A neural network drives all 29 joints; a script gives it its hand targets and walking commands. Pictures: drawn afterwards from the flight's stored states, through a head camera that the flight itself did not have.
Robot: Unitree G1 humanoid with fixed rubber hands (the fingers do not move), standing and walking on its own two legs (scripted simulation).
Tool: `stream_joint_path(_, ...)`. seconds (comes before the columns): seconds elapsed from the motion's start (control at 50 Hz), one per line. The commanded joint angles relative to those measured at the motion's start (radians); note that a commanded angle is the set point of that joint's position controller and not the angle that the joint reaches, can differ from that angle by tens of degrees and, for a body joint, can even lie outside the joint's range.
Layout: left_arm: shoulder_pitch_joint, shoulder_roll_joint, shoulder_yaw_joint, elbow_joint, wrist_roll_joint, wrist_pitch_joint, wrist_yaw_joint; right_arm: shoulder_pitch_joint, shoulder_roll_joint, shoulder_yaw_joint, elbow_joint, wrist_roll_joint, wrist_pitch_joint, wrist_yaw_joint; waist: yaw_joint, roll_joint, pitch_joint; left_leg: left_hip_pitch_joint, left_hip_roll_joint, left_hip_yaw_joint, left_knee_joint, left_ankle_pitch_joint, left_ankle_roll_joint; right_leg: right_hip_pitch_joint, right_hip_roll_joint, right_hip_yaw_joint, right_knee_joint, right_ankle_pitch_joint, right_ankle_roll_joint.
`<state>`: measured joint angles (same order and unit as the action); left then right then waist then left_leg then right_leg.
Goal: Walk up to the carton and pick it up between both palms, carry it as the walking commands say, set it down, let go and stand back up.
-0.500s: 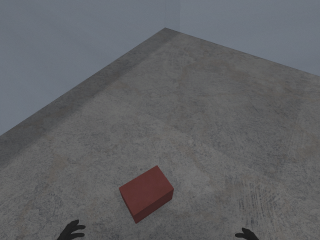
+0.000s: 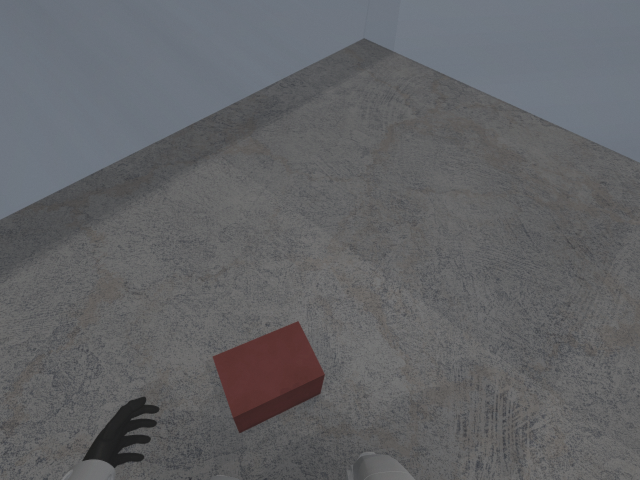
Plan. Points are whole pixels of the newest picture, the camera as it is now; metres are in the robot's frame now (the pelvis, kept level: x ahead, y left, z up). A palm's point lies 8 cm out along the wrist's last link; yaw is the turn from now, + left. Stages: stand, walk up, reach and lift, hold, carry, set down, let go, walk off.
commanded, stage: walk up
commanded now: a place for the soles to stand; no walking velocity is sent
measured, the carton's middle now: (269, 376) +0.46 +0.06 -0.65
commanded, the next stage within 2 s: none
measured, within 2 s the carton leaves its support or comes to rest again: neither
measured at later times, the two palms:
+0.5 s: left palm out of the picture +0.07 +0.22 -0.09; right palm (489, 388) +0.23 -0.26 -0.08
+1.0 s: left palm out of the picture +0.04 +0.23 -0.10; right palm (486, 371) +0.25 -0.27 -0.07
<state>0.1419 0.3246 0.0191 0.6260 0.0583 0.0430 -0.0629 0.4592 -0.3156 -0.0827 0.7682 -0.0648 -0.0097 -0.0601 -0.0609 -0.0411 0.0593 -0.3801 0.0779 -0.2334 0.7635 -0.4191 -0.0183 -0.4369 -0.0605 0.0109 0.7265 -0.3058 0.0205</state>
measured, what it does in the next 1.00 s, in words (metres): steps on the spot, turning left: left foot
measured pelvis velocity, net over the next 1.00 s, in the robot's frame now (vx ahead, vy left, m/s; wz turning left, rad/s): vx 0.06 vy -0.06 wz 0.44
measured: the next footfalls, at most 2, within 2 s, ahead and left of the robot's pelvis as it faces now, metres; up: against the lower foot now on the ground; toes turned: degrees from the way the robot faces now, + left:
left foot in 0.28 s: +0.09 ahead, +0.06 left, +0.00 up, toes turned +15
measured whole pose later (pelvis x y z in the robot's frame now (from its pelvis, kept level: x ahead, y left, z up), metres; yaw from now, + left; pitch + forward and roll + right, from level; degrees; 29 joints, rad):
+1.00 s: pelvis +0.06 -0.06 +0.01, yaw +25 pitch +0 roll -2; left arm 0.21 0.33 -0.02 0.73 0.02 0.04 0.00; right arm 0.30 -0.28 -0.01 0.69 0.00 -0.01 -0.02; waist 0.00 -0.01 0.05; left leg -0.39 -0.10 -0.22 0.74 -0.31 0.02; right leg -0.24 -0.08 -0.29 0.64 -0.37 -0.02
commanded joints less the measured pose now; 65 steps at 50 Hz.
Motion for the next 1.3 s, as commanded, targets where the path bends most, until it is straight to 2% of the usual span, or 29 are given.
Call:
stream_joint_path(0.0, 0.141, 0.221, 0.054, -0.038, -0.017, -0.013, 0.029, -0.030, 0.023, 0.017, -0.157, 0.018, 0.008, -0.012, 0.100, -0.292, -0.099, -0.397, -0.147, 0.166, 0.349, -0.310, 0.027, 0.263, -0.381, 0.512, -0.503, -0.360, -0.160)
stream_joint_path(0.02, 0.114, 0.187, 0.048, -0.018, -0.038, -0.009, 0.045, -0.044, -0.030, 0.007, -0.150, 0.009, 0.008, -0.019, 0.090, -0.175, -0.035, -0.343, -0.091, 0.109, 0.413, -0.264, 0.023, 0.207, -0.373, 0.538, -0.521, -0.397, -0.219)
stream_joint_path(0.06, 0.074, 0.124, 0.025, 0.014, -0.028, -0.014, 0.062, -0.012, -0.044, 0.005, -0.108, 0.010, 0.003, -0.002, 0.044, -0.104, 0.018, -0.260, -0.052, 0.141, 0.444, -0.177, 0.025, 0.155, -0.330, 0.357, -0.452, -0.265, -0.259)
stream_joint_path(0.1, 0.073, 0.095, 0.013, 0.035, -0.019, -0.028, 0.069, -0.030, -0.039, 0.012, -0.101, 0.020, 0.004, 0.023, 0.034, -0.113, 0.014, -0.177, -0.054, 0.167, 0.326, -0.144, 0.030, 0.152, -0.294, 0.220, -0.424, -0.096, -0.240)
stream_joint_path(0.16, 0.076, 0.085, 0.003, 0.062, -0.019, -0.051, 0.082, -0.076, -0.017, 0.022, -0.115, 0.033, 0.000, 0.048, 0.042, -0.107, 0.001, -0.072, -0.066, 0.194, 0.122, -0.054, 0.028, 0.178, -0.297, 0.121, -0.380, 0.116, -0.216)
stream_joint_path(0.22, 0.053, 0.101, -0.008, 0.063, -0.031, -0.046, 0.075, -0.086, -0.001, 0.034, -0.116, 0.036, -0.016, 0.054, 0.015, -0.092, -0.038, 0.166, -0.101, 0.238, -0.165, 0.156, 0.052, 0.101, -0.260, -0.004, -0.278, 0.156, -0.161)
stream_joint_path(0.24, 0.070, 0.082, -0.016, 0.060, -0.030, -0.043, 0.067, -0.081, -0.023, 0.027, -0.114, 0.037, -0.023, 0.052, 0.007, -0.065, -0.054, 0.259, -0.092, 0.177, -0.244, 0.214, 0.072, 0.052, -0.230, -0.038, -0.230, 0.112, -0.114)
stream_joint_path(0.26, 0.075, 0.034, -0.029, 0.044, -0.026, -0.043, 0.059, -0.049, -0.065, 0.015, -0.106, 0.039, -0.029, 0.048, -0.002, 0.056, -0.086, 0.363, 0.012, -0.036, -0.301, 0.256, 0.113, -0.053, -0.175, -0.097, -0.086, 0.013, -0.048)
stream_joint_path(0.28, 0.103, -0.009, -0.046, 0.018, -0.031, -0.038, 0.051, -0.064, -0.131, 0.006, -0.119, 0.056, -0.032, 0.042, 0.016, 0.186, -0.080, 0.314, 0.179, -0.297, -0.383, 0.266, 0.200, -0.116, -0.042, -0.148, 0.016, -0.182, 0.016)
stream_joint_path(0.3, 0.103, 0.034, -0.028, 0.030, -0.052, -0.024, 0.060, -0.065, -0.135, -0.001, -0.104, 0.058, -0.023, 0.038, -0.009, 0.142, -0.046, 0.212, 0.212, -0.323, -0.405, 0.218, 0.283, -0.051, -0.021, -0.096, 0.054, -0.321, 0.002)
stream_joint_path(0.32, 0.102, 0.036, -0.027, 0.027, -0.055, -0.019, 0.065, -0.098, -0.119, 0.003, -0.097, 0.049, -0.019, 0.031, 0.008, 0.151, -0.027, 0.193, 0.190, -0.291, -0.397, 0.251, 0.285, -0.036, -0.021, -0.076, 0.059, -0.302, -0.003)
stream_joint_path(0.36, 0.134, 0.030, -0.026, 0.034, -0.053, -0.029, 0.072, -0.187, -0.074, 0.027, -0.103, 0.050, -0.006, 0.033, 0.049, 0.177, -0.043, 0.138, 0.117, -0.151, -0.359, 0.348, 0.217, 0.068, -0.020, -0.071, -0.061, -0.133, -0.022)
stream_joint_path(0.4, 0.182, 0.043, -0.019, 0.043, -0.037, -0.053, 0.070, -0.246, -0.042, 0.050, -0.107, 0.056, 0.000, 0.048, 0.077, 0.143, -0.076, -0.001, 0.042, -0.065, -0.310, 0.330, 0.132, 0.268, -0.036, -0.052, -0.202, 0.086, -0.036)
stream_joint_path(0.46, 0.106, 0.114, -0.008, 0.024, -0.027, -0.061, 0.065, -0.190, -0.009, 0.065, -0.088, 0.054, 0.000, 0.056, 0.038, -0.011, -0.041, 0.056, -0.088, 0.074, -0.149, 0.254, 0.068, 0.179, -0.211, 0.078, -0.378, -0.002, -0.111)
stream_joint_path(0.54, 0.099, 0.116, -0.015, 0.038, -0.042, -0.040, 0.067, -0.180, -0.041, 0.057, -0.090, 0.043, -0.010, 0.057, 0.054, -0.027, -0.051, 0.052, -0.080, 0.056, -0.117, 0.351, 0.072, 0.210, -0.190, -0.038, -0.326, 0.102, -0.115)
stream_joint_path(0.7, 0.051, 0.119, -0.010, 0.035, -0.038, -0.007, 0.064, -0.156, -0.072, 0.047, -0.114, 0.051, -0.011, 0.049, 0.061, 0.019, -0.041, -0.029, -0.083, -0.014, -0.105, 0.353, 0.091, 0.216, -0.176, -0.114, -0.244, -0.067, -0.100)
stream_joint_path(0.78, 0.043, 0.103, -0.010, 0.034, -0.042, -0.001, 0.061, -0.143, -0.106, 0.038, -0.129, 0.057, -0.013, 0.046, 0.059, 0.100, -0.059, -0.077, -0.041, -0.173, -0.210, 0.309, 0.125, 0.263, -0.087, -0.144, -0.148, -0.111, -0.071)
stream_joint_path(0.84, 0.061, 0.100, -0.012, 0.034, -0.047, -0.009, 0.060, -0.148, -0.114, 0.039, -0.135, 0.063, -0.010, 0.039, 0.074, 0.142, -0.069, -0.121, -0.038, -0.269, -0.277, 0.241, 0.136, 0.321, -0.050, -0.110, -0.139, -0.106, -0.063)
stream_joint_path(0.9, 0.069, 0.121, -0.012, 0.041, -0.041, -0.021, 0.065, -0.143, -0.091, 0.047, -0.136, 0.063, -0.008, 0.034, 0.072, 0.107, -0.065, -0.124, -0.080, -0.158, -0.184, 0.308, 0.109, 0.333, -0.113, -0.092, -0.212, -0.050, -0.091)
stream_joint_path(0.94, 0.074, 0.146, -0.008, 0.050, -0.032, -0.021, 0.068, -0.124, -0.076, 0.049, -0.136, 0.062, -0.009, 0.036, 0.066, 0.045, -0.073, -0.113, -0.122, -0.023, -0.051, 0.354, 0.084, 0.329, -0.216, -0.068, -0.273, 0.032, -0.133)
stream_joint_path(1.0, 0.097, 0.147, -0.006, 0.072, -0.031, -0.008, 0.062, -0.130, -0.066, 0.043, -0.144, 0.055, -0.004, 0.038, 0.071, -0.023, -0.062, -0.068, -0.121, 0.066, 0.021, 0.213, 0.071, 0.276, -0.317, -0.082, -0.300, 0.131, -0.189)
stream_joint_path(1.02, 0.088, 0.143, -0.007, 0.075, -0.033, -0.003, 0.060, -0.133, -0.063, 0.043, -0.145, 0.052, -0.005, 0.039, 0.064, -0.026, -0.042, -0.037, -0.109, 0.056, -0.014, 0.225, 0.076, 0.235, -0.304, -0.111, -0.285, 0.087, -0.171)
stream_joint_path(1.06, 0.045, 0.123, -0.010, 0.067, -0.035, 0.006, 0.059, -0.121, -0.089, 0.037, -0.138, 0.054, -0.011, 0.041, 0.048, 0.036, -0.012, -0.002, -0.076, -0.054, -0.150, 0.364, 0.093, 0.194, -0.189, -0.186, -0.180, -0.047, -0.095)
stream_joint_path(1.1, 0.064, 0.099, -0.013, 0.058, -0.048, 0.015, 0.055, -0.093, -0.141, 0.026, -0.129, 0.064, -0.012, 0.037, 0.040, 0.171, -0.062, -0.013, 0.010, -0.363, -0.341, 0.300, 0.152, 0.218, -0.023, -0.168, -0.039, -0.199, -0.034)
stream_joint_path(1.12, 0.098, 0.089, -0.017, 0.066, -0.055, 0.015, 0.053, -0.106, -0.146, 0.026, -0.129, 0.064, -0.008, 0.029, 0.056, 0.199, -0.072, 0.009, 0.023, -0.443, -0.379, 0.241, 0.183, 0.206, 0.002, -0.124, -0.043, -0.223, -0.025)
stream_joint_path(1.14, 0.119, 0.083, -0.022, 0.077, -0.061, 0.010, 0.056, -0.127, -0.132, 0.029, -0.126, 0.062, -0.004, 0.021, 0.066, 0.211, -0.075, 0.038, 0.017, -0.430, -0.384, 0.216, 0.191, 0.196, 0.006, -0.098, -0.076, -0.216, -0.027)
stream_joint_path(1.18, 0.168, 0.068, -0.031, 0.109, -0.066, -0.012, 0.068, -0.180, -0.075, 0.049, -0.114, 0.057, 0.004, 0.019, 0.095, 0.181, -0.082, 0.007, -0.012, -0.310, -0.359, 0.224, 0.140, 0.288, -0.019, -0.074, -0.207, -0.068, -0.047)
stream_joint_path(1.24, 0.112, 0.104, -0.034, 0.123, -0.042, -0.039, 0.071, -0.155, -0.015, 0.077, -0.080, 0.055, -0.006, 0.036, 0.056, 0.057, -0.044, -0.017, -0.090, -0.105, -0.256, 0.339, 0.068, 0.321, -0.124, -0.027, -0.345, 0.059, -0.089)
stream_joint_path(1.28, 0.105, 0.106, -0.035, 0.136, -0.046, -0.039, 0.065, -0.135, -0.032, 0.074, -0.051, 0.052, -0.013, 0.039, 0.046, 0.057, -0.066, 0.057, -0.094, -0.065, -0.215, 0.422, 0.069, 0.299, -0.136, -0.066, -0.339, 0.124, -0.102)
